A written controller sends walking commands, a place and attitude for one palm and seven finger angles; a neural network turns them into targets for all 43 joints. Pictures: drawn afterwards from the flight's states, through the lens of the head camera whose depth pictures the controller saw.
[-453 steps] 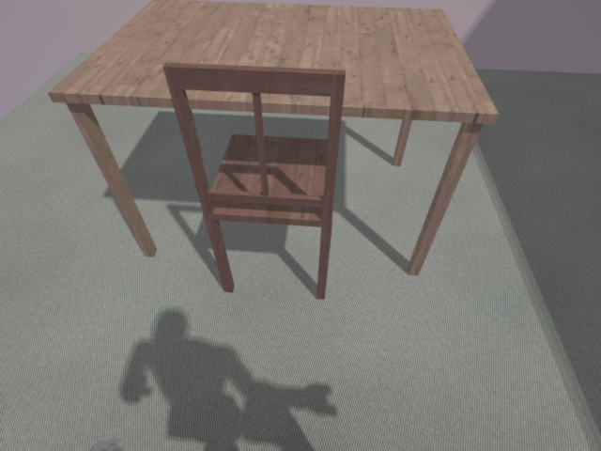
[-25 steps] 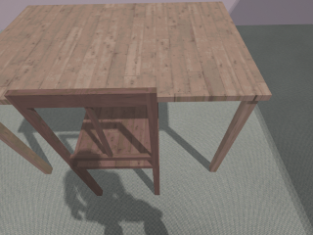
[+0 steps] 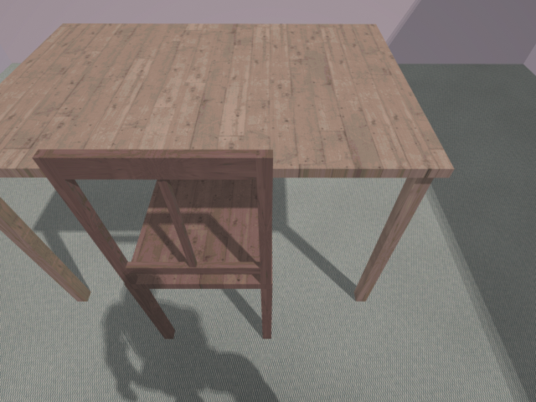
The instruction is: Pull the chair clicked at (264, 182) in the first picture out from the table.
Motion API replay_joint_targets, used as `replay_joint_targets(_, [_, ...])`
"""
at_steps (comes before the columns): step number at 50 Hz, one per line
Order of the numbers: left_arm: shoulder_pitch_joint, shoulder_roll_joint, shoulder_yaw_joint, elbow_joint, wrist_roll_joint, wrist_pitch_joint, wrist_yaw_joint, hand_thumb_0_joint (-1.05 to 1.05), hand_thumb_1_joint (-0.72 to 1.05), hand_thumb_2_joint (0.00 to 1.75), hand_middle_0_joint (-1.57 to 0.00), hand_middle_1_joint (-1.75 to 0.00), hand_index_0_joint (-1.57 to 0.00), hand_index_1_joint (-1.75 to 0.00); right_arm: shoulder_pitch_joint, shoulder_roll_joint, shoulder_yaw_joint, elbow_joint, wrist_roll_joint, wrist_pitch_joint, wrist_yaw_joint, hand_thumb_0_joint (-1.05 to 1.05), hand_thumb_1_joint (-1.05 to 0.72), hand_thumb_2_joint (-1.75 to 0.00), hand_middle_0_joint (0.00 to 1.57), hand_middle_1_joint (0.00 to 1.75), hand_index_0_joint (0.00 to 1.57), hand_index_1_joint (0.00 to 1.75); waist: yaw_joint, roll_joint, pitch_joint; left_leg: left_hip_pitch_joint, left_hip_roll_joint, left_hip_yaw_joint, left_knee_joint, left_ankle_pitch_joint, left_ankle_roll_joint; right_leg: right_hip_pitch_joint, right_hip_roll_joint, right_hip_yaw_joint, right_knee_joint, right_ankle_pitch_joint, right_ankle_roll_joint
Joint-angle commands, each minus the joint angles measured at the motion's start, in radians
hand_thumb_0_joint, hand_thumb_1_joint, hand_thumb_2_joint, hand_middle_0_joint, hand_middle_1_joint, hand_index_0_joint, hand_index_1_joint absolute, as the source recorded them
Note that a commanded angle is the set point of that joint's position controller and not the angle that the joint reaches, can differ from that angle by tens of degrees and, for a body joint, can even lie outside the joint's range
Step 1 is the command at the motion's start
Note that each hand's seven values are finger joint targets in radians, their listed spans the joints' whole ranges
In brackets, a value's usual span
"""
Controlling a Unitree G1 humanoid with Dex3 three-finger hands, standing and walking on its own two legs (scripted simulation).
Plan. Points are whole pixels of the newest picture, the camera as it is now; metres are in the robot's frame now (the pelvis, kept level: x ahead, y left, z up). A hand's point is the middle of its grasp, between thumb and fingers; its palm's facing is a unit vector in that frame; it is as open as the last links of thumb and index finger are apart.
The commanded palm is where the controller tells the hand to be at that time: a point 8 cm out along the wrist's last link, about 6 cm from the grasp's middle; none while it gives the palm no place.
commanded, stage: come to a stop and stand still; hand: left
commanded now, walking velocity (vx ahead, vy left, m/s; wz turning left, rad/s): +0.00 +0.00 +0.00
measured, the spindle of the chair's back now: (180, 227) +0.46 +0.22 -0.09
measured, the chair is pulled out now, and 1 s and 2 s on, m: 0.00 0.00 0.00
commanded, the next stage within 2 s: look again from close up in 0.08 s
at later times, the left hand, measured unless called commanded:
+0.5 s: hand out of the picture +0.01 +0.19 -0.17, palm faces +0.02 -0.97 -0.22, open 7.4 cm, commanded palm none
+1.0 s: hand out of the picture +0.04 +0.19 -0.17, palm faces -0.01 -0.97 -0.23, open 7.3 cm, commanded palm +0.12 +0.24 -0.08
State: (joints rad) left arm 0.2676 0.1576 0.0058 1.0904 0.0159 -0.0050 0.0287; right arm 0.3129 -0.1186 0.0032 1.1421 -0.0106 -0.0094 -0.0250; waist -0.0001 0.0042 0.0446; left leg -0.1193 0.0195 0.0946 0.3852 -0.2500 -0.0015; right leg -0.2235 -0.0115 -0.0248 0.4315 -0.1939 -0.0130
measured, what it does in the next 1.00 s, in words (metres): stands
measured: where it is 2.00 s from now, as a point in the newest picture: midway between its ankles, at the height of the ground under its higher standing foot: outside the picture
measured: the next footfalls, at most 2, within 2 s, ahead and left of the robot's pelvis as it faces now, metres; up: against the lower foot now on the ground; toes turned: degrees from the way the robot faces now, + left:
none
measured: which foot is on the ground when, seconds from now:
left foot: down 0.00-1.00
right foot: down 0.00-1.00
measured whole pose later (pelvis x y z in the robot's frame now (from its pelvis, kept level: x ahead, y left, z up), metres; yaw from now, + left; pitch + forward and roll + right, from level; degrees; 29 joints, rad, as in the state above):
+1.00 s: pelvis +0.02 +0.01 +0.00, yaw -1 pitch -1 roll +1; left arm 0.25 0.16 -0.01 1.11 0.01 -0.01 0.03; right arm 0.29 -0.16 0.00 1.12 -0.01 -0.03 -0.03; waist -0.01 0.02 0.04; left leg -0.11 0.00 0.11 0.43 -0.31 0.02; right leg -0.23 -0.03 0.00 0.50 -0.26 0.01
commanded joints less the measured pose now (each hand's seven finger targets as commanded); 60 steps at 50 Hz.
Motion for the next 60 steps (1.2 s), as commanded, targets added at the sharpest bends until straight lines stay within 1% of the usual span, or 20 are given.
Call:
replay_joint_targets(1, [0.061, 0.081, 0.013, -0.026, -0.004, -0.018, 0.007, 0.00, 0.90, 0.90, -0.20, -0.30, -0.20, -0.30, 0.078, -0.081, -0.011, -0.018, 0.000, -0.014, -0.003, 0.00, -0.90, -0.90, 0.20, 0.30, 0.20, 0.30, 0.003, -0.032, 0.034, -0.056, 0.077, -0.091, -0.095, 0.002, 0.021, -0.009, -0.081, 0.103, -0.101, -0.019, -0.022])
replay_joint_targets(8, [0.104, 0.058, 0.006, -0.002, -0.004, -0.023, 0.009, 0.00, 0.90, 0.90, -0.20, -0.30, -0.20, -0.30, 0.091, -0.070, -0.008, -0.005, 0.003, -0.021, -0.007, 0.00, -0.90, -0.90, 0.20, 0.30, 0.20, 0.30, 0.004, -0.010, 0.029, -0.052, 0.081, -0.090, -0.090, 0.043, 0.023, 0.001, -0.081, 0.093, -0.085, 0.050, -0.023])
replay_joint_targets(9, [0.160, 0.089, -0.001, 0.044, 0.006, -0.041, 0.048, 0.00, 0.90, 0.90, -0.20, -0.30, -0.20, -0.30, -0.043, -0.135, -0.015, -0.079, 0.006, -0.034, 0.003, 0.00, -0.90, -0.90, 0.20, 0.30, 0.20, 0.30, 0.038, 0.044, 0.011, -0.112, 0.121, -0.041, 0.117, 0.167, -0.002, 0.028, -0.145, 0.105, -0.021, 0.387, -0.019])
replay_joint_targets(10, [0.135, 0.137, 0.009, 0.000, -0.004, -0.046, 0.037, 0.00, 0.90, 0.90, -0.20, -0.30, -0.20, -0.30, 0.031, -0.084, -0.014, -0.110, 0.003, -0.020, 0.004, 0.00, -0.90, -0.90, 0.20, 0.30, 0.20, 0.30, -0.014, 0.064, -0.094, -0.096, 0.044, -0.069, 0.086, -0.072, -0.005, 0.046, -0.169, 0.172, -0.044, 0.137, -0.043])
replay_joint_targets(11, [0.101, 0.116, 0.004, -0.006, -0.003, -0.043, 0.026, 0.00, 0.90, 0.90, -0.20, -0.30, -0.20, -0.30, 0.046, -0.074, -0.015, -0.096, -0.002, -0.024, 0.003, 0.00, -0.90, -0.90, 0.20, 0.30, 0.20, 0.30, -0.020, 0.092, -0.033, -0.089, 0.051, -0.087, 0.034, -0.045, 0.008, -0.032, -0.140, 0.158, -0.036, -0.025, -0.052])
replay_joint_targets(12, [0.088, 0.116, 0.002, -0.014, -0.003, -0.043, 0.018, 0.00, 0.90, 0.90, -0.20, -0.30, -0.20, -0.30, 0.072, -0.081, -0.012, -0.097, -0.009, -0.025, 0.005, 0.00, -0.90, -0.90, 0.20, 0.30, 0.20, 0.30, -0.019, 0.125, -0.060, -0.085, 0.066, -0.085, 0.034, -0.032, 0.016, -0.030, -0.109, 0.124, -0.030, -0.095, -0.054])
replay_joint_targets(16, [0.082, 0.063, -0.008, -0.009, -0.002, -0.033, 0.013, 0.00, 0.90, 0.90, -0.20, -0.30, -0.20, -0.30, 0.092, -0.097, -0.013, -0.109, -0.001, -0.029, 0.000, 0.00, -0.90, -0.90, 0.20, 0.30, 0.20, 0.30, -0.021, -0.005, 0.024, -0.136, 0.088, -0.120, -0.006, 0.004, 0.035, -0.043, -0.077, 0.094, -0.003, -0.035, -0.036])
replay_joint_targets(21, [0.080, 0.064, -0.006, -0.010, -0.003, -0.028, 0.012, 0.00, 0.90, 0.90, -0.20, -0.30, -0.20, -0.30, 0.085, -0.117, -0.010, -0.105, -0.002, -0.033, -0.001, 0.00, -0.90, -0.90, 0.20, 0.30, 0.20, 0.30, -0.012, -0.039, 0.087, -0.151, 0.087, -0.124, -0.050, 0.016, 0.038, -0.047, -0.073, 0.092, 0.008, 0.003, -0.029])
replay_joint_targets(36, [0.047, 0.104, 0.005, -0.027, -0.008, -0.022, 0.012, 0.00, 0.90, 0.90, -0.20, -0.30, -0.20, -0.30, 0.056, -0.137, -0.011, -0.072, -0.005, -0.037, -0.008, 0.00, -0.90, -0.90, 0.20, 0.30, 0.20, 0.30, -0.002, -0.011, -0.015, -0.040, 0.090, -0.092, -0.029, 0.206, 0.036, 0.021, -0.087, 0.093, 0.038, 0.192, -0.025])
replay_joint_targets(48, [0.040, 0.103, 0.005, -0.011, -0.006, -0.020, 0.012, 0.00, 0.90, 0.90, -0.20, -0.30, -0.20, -0.30, 0.041, -0.126, -0.013, -0.043, -0.004, -0.031, -0.010, 0.00, -0.90, -0.90, 0.20, 0.30, 0.20, 0.30, -0.001, -0.013, 0.006, -0.028, 0.090, -0.084, -0.031, 0.181, 0.031, 0.014, -0.092, 0.101, 0.016, 0.203, -0.026])
replay_joint_targets(49, [0.040, 0.105, 0.005, -0.010, -0.005, -0.021, 0.013, 0.00, 0.90, 0.90, -0.20, -0.30, -0.20, -0.30, 0.041, -0.124, -0.013, -0.043, -0.003, -0.031, -0.010, 0.00, -0.90, -0.90, 0.20, 0.30, 0.20, 0.30, -0.003, -0.018, 0.005, -0.025, 0.090, -0.082, -0.029, 0.185, 0.031, 0.016, -0.095, 0.100, 0.014, 0.217, -0.026])
replay_joint_targets(50, [0.127, 0.126, 0.011, 0.031, 0.002, -0.029, 0.052, 0.00, 0.90, 0.90, -0.20, -0.30, -0.20, -0.30, -0.043, -0.173, -0.025, -0.107, 0.009, -0.030, -0.004, 0.00, -0.90, -0.90, 0.20, 0.30, 0.20, 0.30, 0.027, -0.138, -0.005, -0.100, 0.130, -0.045, 0.179, 0.336, 0.007, 0.051, -0.145, 0.109, 0.043, 0.605, -0.004])
replay_joint_targets(51, [-0.672, 0.372, 0.167, -1.464, -0.171, -0.249, 0.042, 0.00, 0.88, 0.89, -0.20, -0.30, -0.20, -0.30, -0.043, -0.324, -0.046, -0.442, 0.059, -0.185, -0.045, 0.00, -0.90, -0.90, 0.20, 0.30, 0.20, 0.30, -0.073, 0.019, -0.495, 0.079, -0.002, -0.099, 0.058, 0.438, 0.020, 0.127, -0.044, 0.059, 0.113, 0.479, -0.023])
replay_joint_targets(52, [-0.415, 0.436, 0.227, -1.348, -0.126, -0.221, 0.083, 0.00, 0.85, 0.88, -0.20, -0.29, -0.20, -0.29, -0.107, -0.238, -0.018, -0.393, 0.048, -0.259, -0.075, 0.00, -0.90, -0.90, 0.20, 0.30, 0.20, 0.30, -0.018, 0.176, -0.411, 0.146, 0.028, -0.037, 0.059, 0.449, 0.018, 0.090, -0.015, 0.062, 0.123, 0.235, -0.028])
replay_joint_targets(53, [-0.170, 0.235, 0.100, -1.171, -0.116, -0.174, 0.101, 0.00, 0.83, 0.87, -0.19, -0.29, -0.19, -0.29, -0.116, -0.262, -0.031, -0.369, 0.030, -0.292, -0.077, 0.00, -0.90, -0.90, 0.20, 0.30, 0.20, 0.30, -0.002, 0.243, -0.401, 0.099, 0.026, -0.060, 0.053, 0.470, -0.002, 0.038, -0.001, 0.008, 0.119, 0.103, -0.033])
replay_joint_targets(54, [0.126, -0.013, -0.024, -0.906, -0.141, -0.067, 0.099, 0.00, 0.81, 0.86, -0.19, -0.29, -0.19, -0.29, -0.106, -0.198, -0.029, -0.342, 0.049, -0.296, -0.066, 0.00, -0.90, -0.90, 0.20, 0.30, 0.20, 0.30, -0.026, 0.081, -0.197, 0.004, 0.044, -0.078, 0.060, 0.419, -0.005, -0.065, -0.010, -0.029, 0.117, 0.042, -0.013])
replay_joint_targets(56, [-0.101, 0.078, 0.070, -1.063, -0.167, -0.145, 0.056, 0.00, 0.76, 0.84, -0.19, -0.28, -0.19, -0.28, -0.114, -0.270, -0.060, -0.435, 0.034, -0.313, -0.046, 0.00, -0.90, -0.90, 0.20, 0.30, 0.20, 0.30, -0.068, -0.010, -0.072, -0.147, 0.013, -0.110, 0.142, 0.224, 0.003, -0.165, -0.015, -0.055, 0.107, 0.051, 0.000])
replay_joint_targets(57, [-0.007, 0.068, 0.105, -0.969, -0.164, -0.195, 0.031, 0.00, 0.74, 0.83, -0.18, -0.27, -0.18, -0.27, -0.118, -0.267, -0.072, -0.460, 0.025, -0.314, -0.043, 0.00, -0.90, -0.90, 0.20, 0.30, 0.20, 0.30, -0.055, -0.089, -0.019, -0.235, -0.005, -0.098, 0.181, 0.138, 0.004, -0.209, -0.012, -0.067, 0.117, 0.002, -0.002])
replay_joint_targets(58, [0.145, 0.044, 0.131, -0.871, -0.182, -0.250, -0.007, 0.00, 0.71, 0.82, -0.18, -0.27, -0.18, -0.27, -0.115, -0.258, -0.078, -0.485, 0.019, -0.316, -0.031, 0.00, -0.90, -0.90, 0.20, 0.30, 0.20, 0.30, -0.016, -0.189, -0.041, -0.317, -0.016, -0.094, 0.228, 0.077, 0.001, -0.251, -0.006, -0.078, 0.158, -0.052, -0.001])
replay_joint_targets(60, [0.341, -0.008, 0.146, -0.800, -0.238, -0.382, -0.117, 0.00, 0.67, 0.80, -0.18, -0.26, -0.18, -0.26, -0.159, -0.248, -0.084, -0.551, 0.017, -0.321, 0.000, 0.00, -0.90, -0.90, 0.20, 0.30, 0.20, 0.30, 0.042, -0.294, -0.061, -0.486, -0.027, -0.076, 0.311, -0.022, -0.010, -0.313, -0.007, -0.066, 0.252, -0.125, -0.004])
